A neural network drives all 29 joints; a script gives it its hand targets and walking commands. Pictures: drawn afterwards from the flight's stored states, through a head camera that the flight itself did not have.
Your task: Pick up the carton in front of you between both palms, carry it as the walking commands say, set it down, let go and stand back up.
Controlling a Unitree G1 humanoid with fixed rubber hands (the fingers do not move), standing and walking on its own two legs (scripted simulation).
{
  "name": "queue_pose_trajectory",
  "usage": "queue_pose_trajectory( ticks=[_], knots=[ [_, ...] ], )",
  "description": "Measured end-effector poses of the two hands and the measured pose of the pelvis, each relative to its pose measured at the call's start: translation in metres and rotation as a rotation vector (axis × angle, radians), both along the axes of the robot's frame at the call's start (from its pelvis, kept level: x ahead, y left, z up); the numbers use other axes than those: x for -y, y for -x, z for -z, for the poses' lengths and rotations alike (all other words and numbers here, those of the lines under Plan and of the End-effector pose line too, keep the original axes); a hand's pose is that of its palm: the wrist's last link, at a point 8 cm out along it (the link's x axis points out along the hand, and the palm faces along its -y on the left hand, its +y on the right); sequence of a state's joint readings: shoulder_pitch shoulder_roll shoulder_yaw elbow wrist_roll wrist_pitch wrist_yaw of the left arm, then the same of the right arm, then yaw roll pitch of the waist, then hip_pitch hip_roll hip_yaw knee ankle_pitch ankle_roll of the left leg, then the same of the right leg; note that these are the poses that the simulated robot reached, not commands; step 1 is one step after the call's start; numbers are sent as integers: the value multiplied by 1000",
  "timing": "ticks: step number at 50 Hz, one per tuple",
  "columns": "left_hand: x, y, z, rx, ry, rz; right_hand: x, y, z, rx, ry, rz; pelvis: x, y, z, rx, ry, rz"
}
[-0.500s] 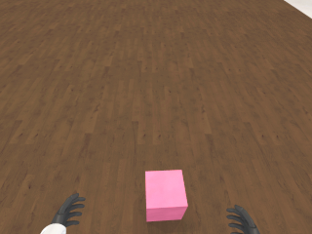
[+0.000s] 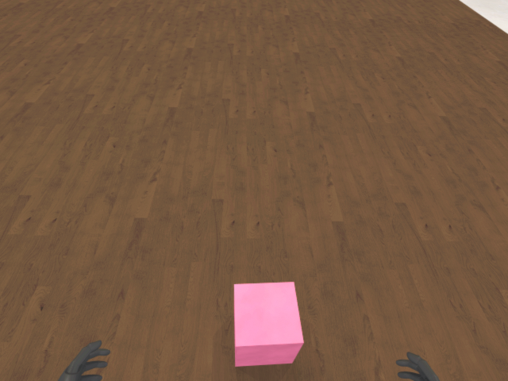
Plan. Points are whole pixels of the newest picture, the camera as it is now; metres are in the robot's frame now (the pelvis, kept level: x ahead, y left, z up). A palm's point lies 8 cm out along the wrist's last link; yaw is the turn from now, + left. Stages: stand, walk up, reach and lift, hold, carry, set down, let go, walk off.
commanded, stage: stand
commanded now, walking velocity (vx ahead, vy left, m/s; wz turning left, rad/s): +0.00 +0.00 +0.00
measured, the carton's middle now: (264, 324) +0.43 -0.06 -0.65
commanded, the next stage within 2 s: none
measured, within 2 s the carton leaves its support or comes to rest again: neither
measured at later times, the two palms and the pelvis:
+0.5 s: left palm out of the picture +0.09 +0.30 -0.10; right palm out of the picture +0.10 -0.30 -0.09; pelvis -0.02 +0.00 +0.01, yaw +0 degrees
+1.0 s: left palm out of the picture +0.07 +0.31 -0.10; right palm out of the picture +0.07 -0.30 -0.09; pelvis -0.03 +0.00 +0.01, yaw +0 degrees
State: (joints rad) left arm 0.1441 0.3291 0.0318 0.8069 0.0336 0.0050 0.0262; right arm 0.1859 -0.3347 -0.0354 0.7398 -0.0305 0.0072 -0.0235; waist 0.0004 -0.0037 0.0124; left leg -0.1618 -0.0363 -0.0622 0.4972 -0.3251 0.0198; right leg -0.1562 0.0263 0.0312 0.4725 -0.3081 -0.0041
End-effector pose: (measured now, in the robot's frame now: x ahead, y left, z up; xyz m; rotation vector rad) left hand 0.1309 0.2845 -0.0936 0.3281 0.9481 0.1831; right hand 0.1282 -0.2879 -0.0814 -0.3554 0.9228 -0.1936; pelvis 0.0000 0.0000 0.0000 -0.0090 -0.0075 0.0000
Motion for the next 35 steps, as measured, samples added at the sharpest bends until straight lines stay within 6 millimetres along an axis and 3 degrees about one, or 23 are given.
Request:
queue_pose_trajectory(
  ticks=[35],
  knots=[
    [-19, 55, 4, -124, -18, -40, 13, 46, 6, -112, 17, 25, -2, 22, -8, 34, -4, 2]
  ],
)
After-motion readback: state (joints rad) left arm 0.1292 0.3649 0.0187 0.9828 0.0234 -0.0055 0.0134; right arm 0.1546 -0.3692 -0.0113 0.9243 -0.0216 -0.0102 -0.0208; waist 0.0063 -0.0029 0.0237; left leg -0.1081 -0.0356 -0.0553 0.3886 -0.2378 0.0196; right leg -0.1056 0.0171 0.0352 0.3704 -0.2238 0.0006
